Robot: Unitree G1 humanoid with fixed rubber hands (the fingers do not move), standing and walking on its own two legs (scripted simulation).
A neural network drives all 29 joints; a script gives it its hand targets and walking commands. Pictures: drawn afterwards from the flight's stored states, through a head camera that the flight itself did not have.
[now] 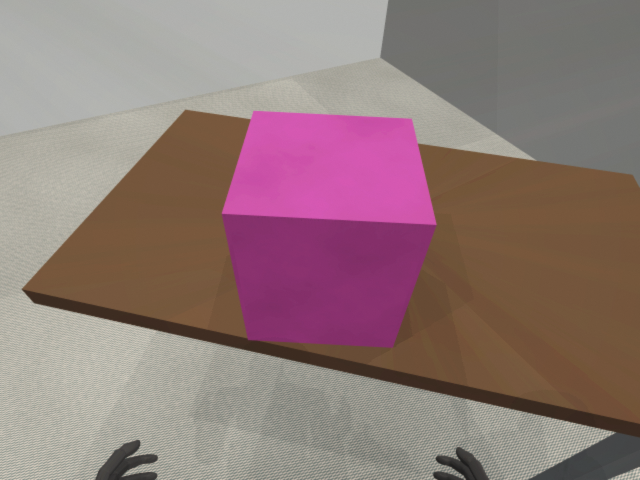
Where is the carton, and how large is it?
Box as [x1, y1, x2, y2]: [222, 111, 436, 347]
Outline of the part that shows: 253,111 222,211 224,227 248,339 392,347 436,224 411,119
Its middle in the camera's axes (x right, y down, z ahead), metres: +0.01 -0.01 +0.54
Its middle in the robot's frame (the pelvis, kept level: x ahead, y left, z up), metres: +0.44 +0.01 +0.08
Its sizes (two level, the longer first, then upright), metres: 0.210 0.200 0.250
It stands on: a table, 0.73 m high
